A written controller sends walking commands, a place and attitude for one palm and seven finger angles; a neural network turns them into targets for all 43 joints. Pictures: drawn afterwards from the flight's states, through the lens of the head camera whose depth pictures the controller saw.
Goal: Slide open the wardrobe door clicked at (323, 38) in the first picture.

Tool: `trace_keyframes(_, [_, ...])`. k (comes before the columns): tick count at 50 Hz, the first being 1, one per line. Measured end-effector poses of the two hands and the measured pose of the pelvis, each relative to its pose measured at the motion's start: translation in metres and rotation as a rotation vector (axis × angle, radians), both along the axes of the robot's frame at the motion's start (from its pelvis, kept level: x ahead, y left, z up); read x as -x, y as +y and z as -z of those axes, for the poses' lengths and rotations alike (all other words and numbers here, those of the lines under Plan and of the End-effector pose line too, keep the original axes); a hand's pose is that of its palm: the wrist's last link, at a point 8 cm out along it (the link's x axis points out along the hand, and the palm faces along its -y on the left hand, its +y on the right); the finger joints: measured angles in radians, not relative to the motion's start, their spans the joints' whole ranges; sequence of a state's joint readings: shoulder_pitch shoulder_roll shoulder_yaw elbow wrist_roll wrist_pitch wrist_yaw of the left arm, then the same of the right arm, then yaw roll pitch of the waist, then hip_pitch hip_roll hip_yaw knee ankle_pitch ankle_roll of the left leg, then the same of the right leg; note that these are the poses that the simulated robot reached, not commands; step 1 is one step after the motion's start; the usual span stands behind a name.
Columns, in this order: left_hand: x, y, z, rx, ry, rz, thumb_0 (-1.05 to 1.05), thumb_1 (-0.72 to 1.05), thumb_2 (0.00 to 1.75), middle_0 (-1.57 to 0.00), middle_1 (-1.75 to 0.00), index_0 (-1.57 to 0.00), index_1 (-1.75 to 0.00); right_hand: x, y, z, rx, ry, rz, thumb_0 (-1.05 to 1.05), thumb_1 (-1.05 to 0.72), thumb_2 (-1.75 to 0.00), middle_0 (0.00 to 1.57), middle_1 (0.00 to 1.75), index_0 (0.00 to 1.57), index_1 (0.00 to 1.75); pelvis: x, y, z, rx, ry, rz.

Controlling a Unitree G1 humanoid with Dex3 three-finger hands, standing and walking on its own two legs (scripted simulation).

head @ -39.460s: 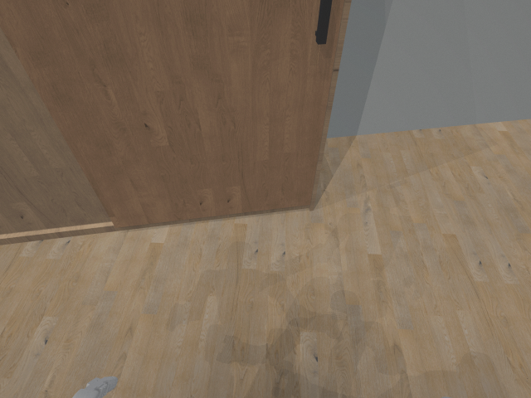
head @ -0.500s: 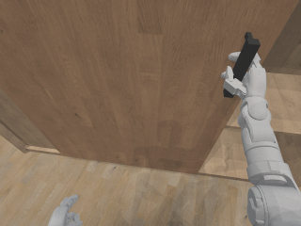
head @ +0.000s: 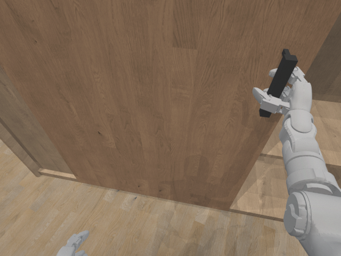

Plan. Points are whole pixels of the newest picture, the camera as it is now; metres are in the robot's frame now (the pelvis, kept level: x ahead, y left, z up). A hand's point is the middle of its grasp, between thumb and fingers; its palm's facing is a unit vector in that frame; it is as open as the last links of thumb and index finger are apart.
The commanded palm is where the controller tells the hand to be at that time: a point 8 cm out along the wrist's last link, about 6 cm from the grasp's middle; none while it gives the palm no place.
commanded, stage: loosen the grip on the handle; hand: right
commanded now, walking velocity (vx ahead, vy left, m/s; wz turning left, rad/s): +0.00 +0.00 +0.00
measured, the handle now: (274, 84) +0.51 -0.19 +0.17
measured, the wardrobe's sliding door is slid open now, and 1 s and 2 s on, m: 0.59 0.59 0.59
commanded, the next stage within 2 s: slip the hand off the handle in 0.36 s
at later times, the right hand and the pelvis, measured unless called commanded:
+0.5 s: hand (266, 99) +0.47 -0.17 +0.16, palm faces +0.15 +0.98 -0.09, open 14.1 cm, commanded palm +0.44 -0.23 +0.15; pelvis +0.01 -0.01 +0.00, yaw +3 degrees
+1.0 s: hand (287, 103) +0.46 -0.22 +0.15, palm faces +0.22 +0.97 -0.10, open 14.2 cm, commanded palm +0.43 -0.28 +0.15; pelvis +0.02 -0.01 +0.00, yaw +3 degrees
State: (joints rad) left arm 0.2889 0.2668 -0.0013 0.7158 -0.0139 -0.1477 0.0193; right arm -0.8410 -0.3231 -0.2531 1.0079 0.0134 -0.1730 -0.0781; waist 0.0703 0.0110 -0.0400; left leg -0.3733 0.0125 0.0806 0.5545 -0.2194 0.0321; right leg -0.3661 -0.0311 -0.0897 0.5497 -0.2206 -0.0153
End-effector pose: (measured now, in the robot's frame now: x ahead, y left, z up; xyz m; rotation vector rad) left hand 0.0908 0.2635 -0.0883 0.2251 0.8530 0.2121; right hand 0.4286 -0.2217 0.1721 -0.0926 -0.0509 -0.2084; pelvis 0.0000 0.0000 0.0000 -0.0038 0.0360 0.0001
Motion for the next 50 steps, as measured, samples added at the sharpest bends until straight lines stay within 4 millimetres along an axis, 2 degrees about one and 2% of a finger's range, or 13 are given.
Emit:
trace_keyframes(8, [0.044, 0.017, 0.003, -0.038, 0.068, -0.037, 0.01, 0.90, 0.90, -0.20, -0.30, -0.20, -0.30, -0.003, 0.004, 0.008, 0.016, -0.043, -0.028, -0.01, 0.27, -0.35, 0.41, 1.34, 0.34, 1.34, 0.014, 0.005, 0.005, 0.005, 0.027, -0.031])
trace_keyframes(12, [0.059, 0.016, 0.003, -0.041, 0.093, -0.079, 0.01, 0.90, 0.90, -0.20, -0.30, -0.20, -0.30, -0.009, 0.004, 0.012, 0.022, -0.033, -0.042, -0.01, 0.42, -0.27, 0.38, 1.31, 0.33, 1.30, 0.011, 0.004, 0.005, 0.001, 0.037, -0.051])
trace_keyframes(15, [0.062, 0.012, 0.006, -0.033, 0.106, -0.091, 0.01, 0.90, 0.90, -0.20, -0.30, -0.20, -0.30, -0.009, 0.003, 0.013, 0.024, -0.039, -0.048, -0.01, 0.48, -0.24, 0.39, 1.30, 0.32, 1.26, 0.006, 0.001, 0.004, -0.003, 0.036, -0.053])
trace_keyframes(20, [0.049, -0.001, 0.009, -0.011, 0.108, -0.078, 0.01, 0.90, 0.90, -0.20, -0.30, -0.20, -0.30, -0.009, 0.001, 0.014, 0.022, -0.048, -0.062, -0.01, 0.53, -0.21, 0.40, 1.28, 0.33, 1.23, -0.004, -0.004, 0.001, -0.008, 0.031, -0.052])
trace_keyframes(30, [-0.011, -0.025, 0.003, 0.009, 0.018, -0.001, 0.01, 0.90, 0.90, -0.20, -0.30, -0.20, -0.30, -0.010, -0.003, 0.014, 0.009, -0.054, -0.081, -0.01, 0.55, -0.20, 0.44, 1.25, 0.35, 1.20, -0.017, -0.012, 0.000, -0.011, 0.032, -0.042])
trace_keyframes(36, [-0.035, -0.031, -0.005, 0.007, -0.040, 0.014, 0.01, 0.90, 0.90, -0.20, -0.30, -0.20, -0.30, -0.010, -0.006, 0.013, 0.007, -0.045, -0.094, -0.01, 0.55, -0.20, 0.47, 1.21, 0.36, 1.20, -0.020, -0.015, 0.000, -0.011, 0.030, -0.045])
trace_keyframes(40, [-0.039, -0.031, -0.008, 0.006, -0.056, 0.007, 0.01, 0.90, 0.90, -0.20, -0.30, -0.20, -0.30, -0.010, -0.007, 0.013, 0.004, -0.042, -0.093, -0.01, 0.55, -0.20, 0.47, 1.20, 0.35, 1.20, -0.021, -0.015, 0.000, -0.010, 0.028, -0.052])
trace_keyframes(44, [-0.035, -0.029, -0.007, 0.004, -0.045, -0.009, 0.01, 0.90, 0.90, -0.20, -0.30, -0.20, -0.30, -0.008, -0.015, 0.014, 0.004, -0.038, -0.071, -0.01, 0.55, -0.20, 0.45, 1.20, 0.35, 1.20, -0.022, -0.014, 0.000, -0.009, 0.025, -0.058])
trace_keyframes(50, [-0.021, -0.023, -0.003, -0.004, 0.005, -0.033, 0.01, 0.90, 0.90, -0.20, -0.30, -0.20, -0.30, 0.000, -0.049, 0.017, 0.022, -0.021, 0.008, -0.01, 0.55, -0.20, 0.40, 1.20, 0.33, 1.19, -0.023, -0.012, -0.001, -0.011, 0.023, -0.059])
